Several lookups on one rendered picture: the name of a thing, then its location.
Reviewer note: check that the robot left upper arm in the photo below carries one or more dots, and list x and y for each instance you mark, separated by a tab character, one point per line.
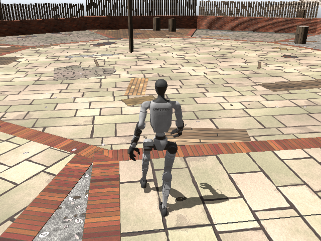
142	115

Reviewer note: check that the robot left forearm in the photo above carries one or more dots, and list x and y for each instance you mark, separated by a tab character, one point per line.
136	136

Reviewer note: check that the robot right hand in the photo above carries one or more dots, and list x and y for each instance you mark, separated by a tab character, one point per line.
175	131

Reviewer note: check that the robot right forearm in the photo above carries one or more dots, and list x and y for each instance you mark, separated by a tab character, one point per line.
180	129

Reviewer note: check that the robot right upper arm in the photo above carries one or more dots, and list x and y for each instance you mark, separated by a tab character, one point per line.
178	113

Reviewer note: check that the robot torso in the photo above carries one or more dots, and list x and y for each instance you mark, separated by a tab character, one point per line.
160	121

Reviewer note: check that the humanoid robot head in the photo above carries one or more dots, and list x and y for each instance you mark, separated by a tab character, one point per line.
160	87

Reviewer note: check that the robot left hand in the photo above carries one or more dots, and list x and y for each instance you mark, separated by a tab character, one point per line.
131	154

